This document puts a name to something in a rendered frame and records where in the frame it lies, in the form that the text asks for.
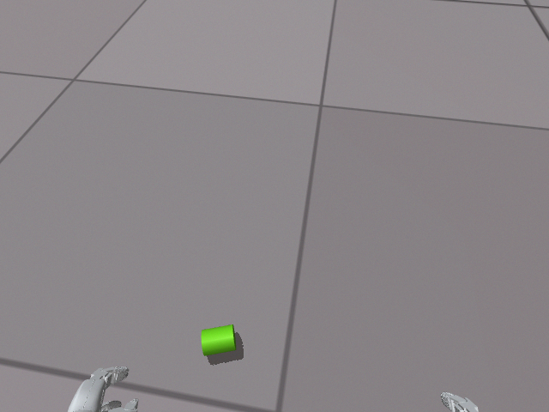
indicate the left robot hand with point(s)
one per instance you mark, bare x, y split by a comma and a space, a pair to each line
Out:
91, 393

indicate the can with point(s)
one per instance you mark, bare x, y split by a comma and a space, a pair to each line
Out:
218, 340

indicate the right robot hand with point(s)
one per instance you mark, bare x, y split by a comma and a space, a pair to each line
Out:
458, 404

